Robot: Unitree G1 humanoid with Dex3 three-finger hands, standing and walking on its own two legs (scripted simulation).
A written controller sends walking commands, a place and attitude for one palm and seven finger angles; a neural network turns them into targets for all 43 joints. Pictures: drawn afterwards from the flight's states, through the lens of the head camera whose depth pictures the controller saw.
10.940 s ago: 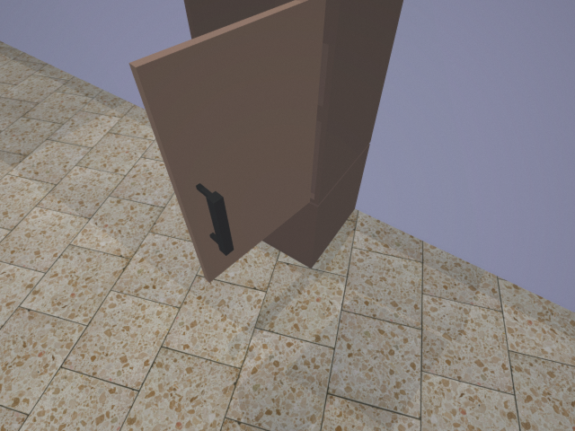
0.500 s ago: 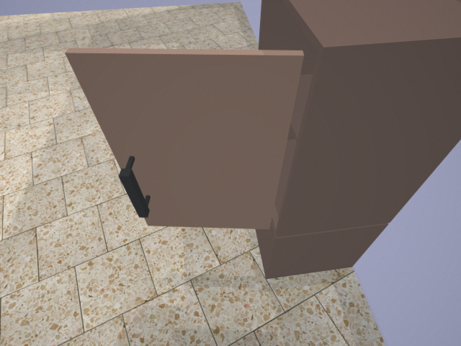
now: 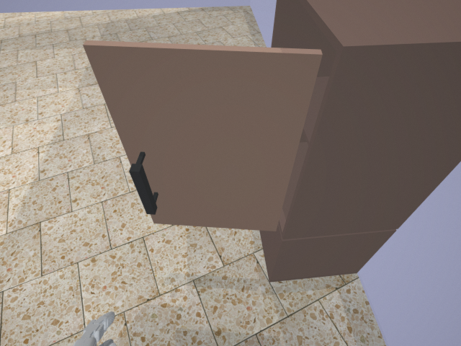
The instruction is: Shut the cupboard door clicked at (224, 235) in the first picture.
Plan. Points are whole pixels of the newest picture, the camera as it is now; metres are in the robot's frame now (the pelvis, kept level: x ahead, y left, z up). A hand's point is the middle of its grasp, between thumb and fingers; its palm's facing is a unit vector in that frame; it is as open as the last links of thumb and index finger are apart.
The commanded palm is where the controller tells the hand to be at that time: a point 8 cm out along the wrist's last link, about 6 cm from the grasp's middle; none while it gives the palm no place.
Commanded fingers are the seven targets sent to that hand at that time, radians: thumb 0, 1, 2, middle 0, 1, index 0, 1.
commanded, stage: raise the hand and make a fist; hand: left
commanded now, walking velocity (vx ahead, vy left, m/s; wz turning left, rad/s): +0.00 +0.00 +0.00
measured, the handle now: (147, 184) +0.49 +0.25 -0.09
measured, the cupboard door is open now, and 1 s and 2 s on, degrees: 80 80 80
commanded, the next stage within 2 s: bring the fist close to the handle in 1.82 s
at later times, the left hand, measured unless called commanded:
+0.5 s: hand out of the picture +0.12 +0.19 -0.06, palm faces -0.03 -1.00 -0.04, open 5.3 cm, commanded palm +0.11 +0.25 -0.06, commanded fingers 0.00 0.90 0.90 -0.75 -0.90 -0.75 -0.90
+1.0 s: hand (112, 340) +0.15 +0.21 -0.07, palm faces -0.02 -1.00 -0.03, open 3.3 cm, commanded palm +0.12 +0.27 -0.06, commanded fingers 0.00 0.90 0.90 -1.21 -1.40 -1.21 -1.40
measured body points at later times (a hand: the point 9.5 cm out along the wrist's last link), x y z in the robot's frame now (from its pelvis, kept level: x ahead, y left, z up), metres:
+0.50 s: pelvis -0.09 +0.01 -0.12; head -0.02 +0.02 +0.32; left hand +0.12 +0.25 -0.06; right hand +0.14 -0.20 -0.19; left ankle -0.03 +0.13 -0.73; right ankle -0.02 -0.11 -0.73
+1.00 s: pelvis -0.07 +0.03 -0.11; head +0.02 +0.05 +0.33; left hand +0.14 +0.27 -0.06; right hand +0.14 -0.20 -0.18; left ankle -0.03 +0.13 -0.73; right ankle -0.02 -0.11 -0.73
